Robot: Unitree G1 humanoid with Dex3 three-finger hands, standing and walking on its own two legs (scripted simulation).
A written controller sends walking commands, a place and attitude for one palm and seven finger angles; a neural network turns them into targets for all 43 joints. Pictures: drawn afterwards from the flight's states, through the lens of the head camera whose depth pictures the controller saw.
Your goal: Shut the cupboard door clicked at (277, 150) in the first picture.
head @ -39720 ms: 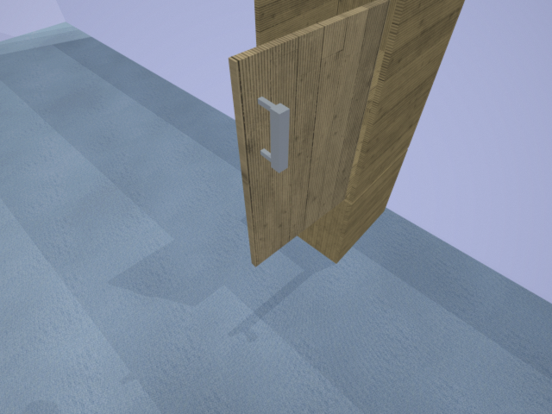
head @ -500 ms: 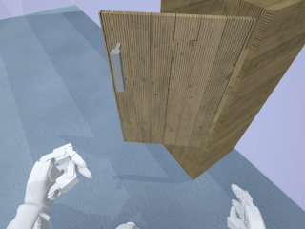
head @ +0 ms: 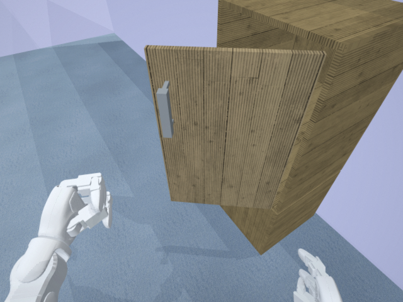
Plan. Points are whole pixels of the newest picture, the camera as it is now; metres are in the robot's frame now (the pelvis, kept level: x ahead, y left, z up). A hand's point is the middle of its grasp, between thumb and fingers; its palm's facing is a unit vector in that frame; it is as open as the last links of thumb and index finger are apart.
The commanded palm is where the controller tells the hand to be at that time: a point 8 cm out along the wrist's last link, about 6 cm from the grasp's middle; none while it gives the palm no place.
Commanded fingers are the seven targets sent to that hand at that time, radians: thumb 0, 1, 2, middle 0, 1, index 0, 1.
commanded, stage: raise the hand and make a fist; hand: left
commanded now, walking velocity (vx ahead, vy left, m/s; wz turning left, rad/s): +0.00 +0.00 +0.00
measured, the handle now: (167, 109) +0.52 +0.15 +0.13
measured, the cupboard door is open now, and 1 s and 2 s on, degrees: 51 51 51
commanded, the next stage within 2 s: bring the fist close to the handle in 0.34 s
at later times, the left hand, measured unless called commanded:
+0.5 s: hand (113, 213) +0.23 +0.18 +0.12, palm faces +0.04 -1.00 -0.04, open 3.1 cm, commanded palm +0.21 +0.22 +0.13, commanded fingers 0.00 0.90 0.90 -1.30 -1.50 -1.30 -1.50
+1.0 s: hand (146, 165) +0.33 +0.15 +0.12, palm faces +0.00 -1.00 +0.00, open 3.1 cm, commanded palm +0.31 +0.19 +0.13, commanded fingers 0.00 0.90 0.90 -1.30 -1.50 -1.30 -1.50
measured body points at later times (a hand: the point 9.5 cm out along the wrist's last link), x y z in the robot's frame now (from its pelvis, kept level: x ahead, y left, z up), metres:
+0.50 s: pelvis +0.00 -0.01 +0.00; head -0.02 -0.03 +0.45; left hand +0.22 +0.23 +0.13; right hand +0.18 -0.23 -0.06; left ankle +0.04 +0.10 -0.72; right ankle -0.01 -0.11 -0.72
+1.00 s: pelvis +0.01 -0.01 +0.01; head +0.01 -0.02 +0.46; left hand +0.33 +0.20 +0.13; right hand +0.17 -0.24 -0.08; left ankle +0.04 +0.10 -0.72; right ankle -0.01 -0.11 -0.72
